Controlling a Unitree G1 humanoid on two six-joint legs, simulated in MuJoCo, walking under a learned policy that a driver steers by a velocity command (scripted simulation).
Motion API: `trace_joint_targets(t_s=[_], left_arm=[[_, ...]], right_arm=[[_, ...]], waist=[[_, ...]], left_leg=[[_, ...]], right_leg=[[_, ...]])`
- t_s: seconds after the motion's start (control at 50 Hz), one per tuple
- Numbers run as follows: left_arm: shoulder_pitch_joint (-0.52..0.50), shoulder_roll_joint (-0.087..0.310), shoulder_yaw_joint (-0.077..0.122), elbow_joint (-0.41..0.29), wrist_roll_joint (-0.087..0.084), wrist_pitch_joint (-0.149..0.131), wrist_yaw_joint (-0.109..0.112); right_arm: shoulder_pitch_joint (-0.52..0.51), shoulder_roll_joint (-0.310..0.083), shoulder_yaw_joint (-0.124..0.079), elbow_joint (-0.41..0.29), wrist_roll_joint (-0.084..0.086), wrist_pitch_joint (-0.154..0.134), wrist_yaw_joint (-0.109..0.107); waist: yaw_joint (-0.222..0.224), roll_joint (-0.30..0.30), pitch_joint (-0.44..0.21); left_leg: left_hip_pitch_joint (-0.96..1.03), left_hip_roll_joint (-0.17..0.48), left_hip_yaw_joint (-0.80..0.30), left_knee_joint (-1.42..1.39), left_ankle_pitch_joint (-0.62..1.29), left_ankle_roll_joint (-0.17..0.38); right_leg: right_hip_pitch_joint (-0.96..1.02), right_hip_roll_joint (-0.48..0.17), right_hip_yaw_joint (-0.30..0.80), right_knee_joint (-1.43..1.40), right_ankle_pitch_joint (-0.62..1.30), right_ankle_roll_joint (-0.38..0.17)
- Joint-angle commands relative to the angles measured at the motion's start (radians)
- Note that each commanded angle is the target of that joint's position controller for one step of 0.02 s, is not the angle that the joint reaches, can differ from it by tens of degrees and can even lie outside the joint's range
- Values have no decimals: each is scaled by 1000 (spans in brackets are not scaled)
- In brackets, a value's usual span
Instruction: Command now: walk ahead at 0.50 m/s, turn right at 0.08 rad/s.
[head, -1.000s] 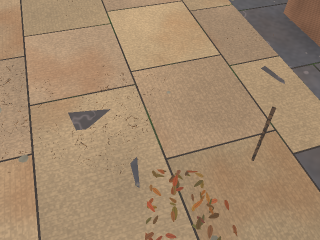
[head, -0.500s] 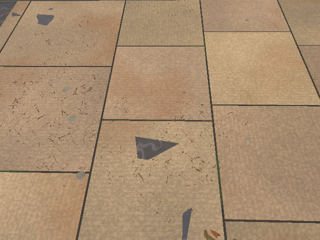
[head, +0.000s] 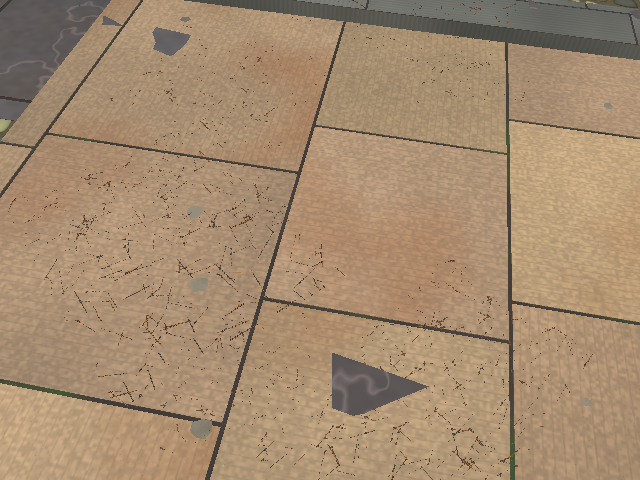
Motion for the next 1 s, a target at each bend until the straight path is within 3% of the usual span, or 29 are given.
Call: trace_joint_targets(t_s=[0.02, 0.1, 0.2, 0.26, 0.28, 0.3, 0.32, 0.34, 0.36, 0.38, 0.4, 0.42, 0.44, 0.48, 0.52, 0.58, 0.62, 0.68, 0.72, 0.76, 0.78, 0.8, 0.82, 0.84, 0.86, 0.88, 0.9, 0.94, 1.0], left_arm=[[13, 57, 13, -37, -1, 7, -1], [-87, 35, 4, -61, -11, -3, -19], [-181, 24, -4, -118, -10, -7, -52], [-150, 47, 6, -142, -5, -6, -68], [-92, 72, 20, -136, -3, -1, -67], [31, 113, 42, -112, -3, 2, -62], [192, 176, 72, -81, -5, 6, -47], [272, 288, 99, -75, -6, 8, -34], [290, 231, 79, -83, -13, 3, -34], [263, 177, 62, -83, -6, 3, -30], [202, 153, 55, -93, -6, 3, -26], [136, 129, 47, -107, -7, 6, -25], [91, 105, 37, -124, 2, 7, -21], [54, 105, 37, -143, 7, 7, -14], [59, 130, 43, -139, 4, 4, -4], [93, 151, 51, -123, -7, 11, 11], [132, 144, 48, -107, -8, 16, 16], [187, 134, 43, -75, -11, 20, 15], [194, 135, 43, -66, -6, 23, 15], [173, 134, 44, -67, -3, 28, 13], [168, 106, 34, -72, 1, 28, 11], [192, 59, 14, -89, 17, 26, 10], [327, 1, -4, -94, -10, 11, 10], [286, 79, 6, -83, -19, 5, 10], [165, 130, 21, -105, -22, 3, 9], [92, 121, 17, -125, -11, 2, 10], [57, 107, 17, -138, 3, -2, 7], [84, 78, 17, -130, 3, 0, 2], [60, 39, 6, -137, 8, 7, 1]], right_arm=[[-33, -147, -38, -45, -5, -30, -14], [-10, -162, -39, -12, -6, -33, -21], [43, -173, -47, 42, 7, -10, -27], [19, -204, -57, 42, 14, 14, -43], [10, -219, -60, 37, 15, 22, -51], [-5, -224, -60, 33, 15, 31, -59], [-9, -211, -51, 21, 12, 29, -67], [94, -93, -11, -26, -16, 2, -51], [59, -101, 0, -24, -10, -37, -32], [-43, -164, -18, -52, 34, -63, -14], [-97, -161, -12, -72, 40, -77, -11], [-117, -157, -15, -72, 17, -80, -17], [-107, -166, -24, -71, 2, -71, -22], [-64, -149, -25, -69, -6, -47, -25], [-77, -125, -17, -74, -11, -31, -31], [-193, -89, -2, -101, -11, -31, -31], [-253, -81, 4, -106, -1, -39, -21], [-301, -105, -3, -118, 11, -52, -5], [-293, -130, -14, -122, 10, -59, 2], [-216, -147, -26, -106, 9, -65, 0], [-118, -177, -42, -83, 0, -69, -6], [27, -233, -56, -70, -14, -71, -11], [134, -309, -82, -20, -9, -56, -4], [152, -221, -61, -15, 20, -53, 3], [95, -170, -45, -23, 20, -49, 0], [38, -155, -35, -34, 6, -42, -3], [3, -138, -28, -32, 0, -39, -2], [-22, -111, -17, -28, -4, -42, -4], [-5, -142, -25, -6, 11, -45, -8]], waist=[[18, 80, -28], [-31, 84, 20], [-68, 72, 59], [-27, 114, 7], [8, 139, -43], [80, 135, -114], [162, 89, -203], [109, -153, -336], [133, -142, -457], [160, -83, -337], [133, -10, -221], [89, 52, -134], [50, 36, -94], [9, -2, -76], [4, -7, -58], [48, -26, -40], [85, -45, -49], [110, -54, -43], [97, -66, -35], [45, -82, -43], [-2, -64, -105], [-52, 44, -249], [-21, 356, -360], [-54, 284, -309], [-72, 177, -170], [-55, 106, -103], [-35, 92, -48], [6, 143, -46], [12, 134, -37]], left_leg=[[42, 276, -132, -195, 271, 145], [73, 268, -23, -230, 223, 97], [271, 331, 28, -172, 326, 81], [341, 342, 67, -26, 724, 47], [347, 336, 82, 73, 907, 32], [305, 312, 112, 245, 990, 8], [124, 276, 126, 494, 834, -31], [-330, 109, 108, 898, 107, -104], [-523, 2, -95, 1058, -404, -108], [-620, 74, -153, 1077, -339, -85], [-621, 120, -135, 997, -253, -72], [-577, 154, -120, 894, -206, -77], [-506, 178, -117, 832, -172, -88], [-433, 186, -104, 762, -149, -119], [-412, 178, -79, 658, -91, -153], [-357, 141, -66, 411, 130, -173], [-308, 114, -57, 283, 259, -174], [-304, 112, -79, 197, 278, -147], [-300, 113, -85, 165, 205, -113], [-207, 99, -56, 123, 138, -71], [-58, 112, -61, 116, 143, -36], [201, 267, -224, 148, 156, 38], [506, 453, -669, 46, -90, 206], [500, 471, -812, -45, -342, 195], [386, 437, -681, -59, -353, 153], [269, 394, -561, -69, -246, 131], [178, 359, -486, -91, -140, 134], [98, 304, -381, -127, 4, 122], [66, 300, -291, -167, 146, 145]], right_leg=[[-41, -24, 35, -111, 188, 10], [-11, 26, 13, -328, 367, -8], [-89, 56, -15, -451, 284, -50], [-3, 118, -91, -464, 120, -97], [86, 156, -123, -453, 67, -118], [257, 195, -139, -482, 77, -146], [545, 160, -41, -517, 140, -197], [970, -111, 454, -523, 71, -382], [1107, -204, 807, -686, -17, -458], [1038, -172, 661, -716, -47, -394], [885, -133, 535, -728, -6, -355], [725, -94, 442, -747, 84, -328], [608, -65, 383, -774, 171, -320], [485, -31, 335, -813, 253, -329], [401, -5, 267, -825, 317, -325], [348, 56, 198, -812, 258, -271], [364, 57, 192, -801, 192, -247], [457, 6, 251, -752, 132, -234], [524, -33, 301, -704, 139, -219], [549, -31, 309, -630, 241, -195], [532, 21, 274, -506, 339, -168], [408, 87, 209, -236, 203, -130], [57, 236, 90, 109, -229, -53], [-89, 197, 151, 227, -353, -51], [-138, 152, 145, 256, -269, -57], [-118, 111, 99, 228, -198, -57], [-105, 80, 85, 164, -146, -54], [-19, 45, 69, 80, -94, -47], [-21, 33, 34, -47, -56, -22]])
